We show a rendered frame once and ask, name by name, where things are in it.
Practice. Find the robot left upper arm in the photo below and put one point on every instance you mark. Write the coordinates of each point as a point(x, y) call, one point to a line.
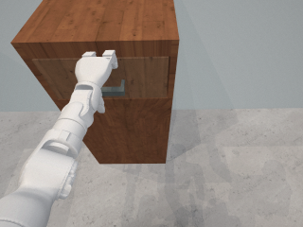
point(49, 177)

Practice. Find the cabinet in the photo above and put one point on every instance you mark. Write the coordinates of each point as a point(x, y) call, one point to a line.
point(132, 130)

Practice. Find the handle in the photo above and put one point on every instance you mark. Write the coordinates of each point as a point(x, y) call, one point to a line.
point(114, 90)

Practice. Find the robot left forearm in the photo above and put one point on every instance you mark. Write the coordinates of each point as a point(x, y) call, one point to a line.
point(76, 117)

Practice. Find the drawer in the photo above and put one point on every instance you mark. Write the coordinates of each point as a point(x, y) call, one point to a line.
point(145, 77)

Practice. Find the left robot hand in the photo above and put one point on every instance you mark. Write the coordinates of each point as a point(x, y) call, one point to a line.
point(95, 69)

